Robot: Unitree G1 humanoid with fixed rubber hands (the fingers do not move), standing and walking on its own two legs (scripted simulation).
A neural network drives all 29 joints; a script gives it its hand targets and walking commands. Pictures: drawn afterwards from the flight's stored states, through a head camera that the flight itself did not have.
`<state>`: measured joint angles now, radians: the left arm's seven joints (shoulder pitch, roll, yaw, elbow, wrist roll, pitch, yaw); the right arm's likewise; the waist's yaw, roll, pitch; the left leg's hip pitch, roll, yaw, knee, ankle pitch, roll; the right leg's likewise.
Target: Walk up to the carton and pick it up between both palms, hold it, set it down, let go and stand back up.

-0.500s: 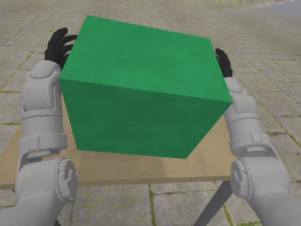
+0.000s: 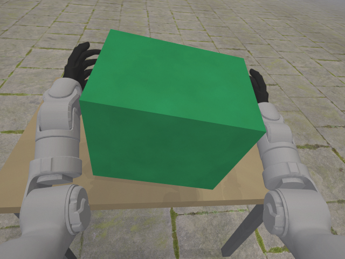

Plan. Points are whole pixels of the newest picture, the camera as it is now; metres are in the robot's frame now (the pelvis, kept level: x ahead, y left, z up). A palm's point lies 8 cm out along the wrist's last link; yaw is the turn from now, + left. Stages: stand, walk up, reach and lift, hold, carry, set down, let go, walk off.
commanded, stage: set down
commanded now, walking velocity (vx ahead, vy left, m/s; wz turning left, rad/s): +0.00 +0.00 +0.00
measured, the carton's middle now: (167, 117) +0.40 -0.01 +0.15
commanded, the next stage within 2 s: none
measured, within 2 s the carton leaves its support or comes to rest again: neither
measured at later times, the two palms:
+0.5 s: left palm (82, 90) +0.43 +0.18 +0.20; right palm (252, 114) +0.39 -0.22 +0.16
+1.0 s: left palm (89, 98) +0.44 +0.17 +0.17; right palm (249, 123) +0.40 -0.23 +0.13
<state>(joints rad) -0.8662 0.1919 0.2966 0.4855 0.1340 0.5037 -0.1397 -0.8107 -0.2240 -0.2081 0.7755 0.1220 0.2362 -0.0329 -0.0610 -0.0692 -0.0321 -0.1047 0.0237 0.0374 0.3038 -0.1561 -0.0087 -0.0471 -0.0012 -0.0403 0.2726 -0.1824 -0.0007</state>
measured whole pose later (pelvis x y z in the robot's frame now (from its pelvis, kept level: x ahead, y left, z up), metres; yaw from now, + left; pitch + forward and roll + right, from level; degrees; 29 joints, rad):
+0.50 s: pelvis +0.00 +0.00 +0.00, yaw +0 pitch +0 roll +0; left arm -0.87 0.19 0.31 0.60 0.14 0.39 -0.16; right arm -0.77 -0.17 -0.29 0.77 0.01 0.18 -0.02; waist -0.05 -0.06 -0.02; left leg -0.14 0.02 0.04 0.29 -0.14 -0.01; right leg -0.08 0.00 -0.04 0.27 -0.18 0.00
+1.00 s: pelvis +0.01 +0.00 +0.00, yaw +0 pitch +2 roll +0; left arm -0.88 0.17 0.31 0.71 0.16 0.29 -0.16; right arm -0.74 -0.15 -0.38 0.78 -0.09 0.11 0.02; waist -0.05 -0.04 -0.01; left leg -0.18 0.02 0.05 0.29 -0.15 -0.01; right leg -0.13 0.00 -0.03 0.26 -0.17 0.01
